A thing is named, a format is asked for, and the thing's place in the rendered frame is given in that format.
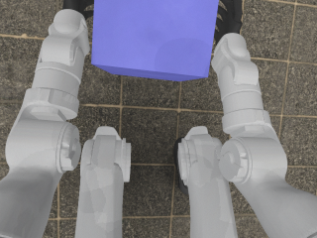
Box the carton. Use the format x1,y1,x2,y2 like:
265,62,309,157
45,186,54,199
91,0,219,82

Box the robot left thigh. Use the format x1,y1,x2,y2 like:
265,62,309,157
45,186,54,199
74,135,131,238

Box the robot right upper arm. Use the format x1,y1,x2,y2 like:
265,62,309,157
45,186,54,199
218,136,317,238

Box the right robot forearm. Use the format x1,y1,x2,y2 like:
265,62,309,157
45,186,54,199
211,33,287,161

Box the left robot forearm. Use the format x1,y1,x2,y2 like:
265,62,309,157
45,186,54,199
5,9,90,166

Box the robot right hand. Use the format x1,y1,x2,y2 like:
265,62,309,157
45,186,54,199
214,0,243,46

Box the robot left hand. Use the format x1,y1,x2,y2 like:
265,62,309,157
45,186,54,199
62,0,94,21

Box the robot left upper arm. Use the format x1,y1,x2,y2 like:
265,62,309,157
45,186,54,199
0,118,81,238

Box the right robot shin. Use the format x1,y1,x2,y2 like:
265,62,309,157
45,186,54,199
183,126,223,186

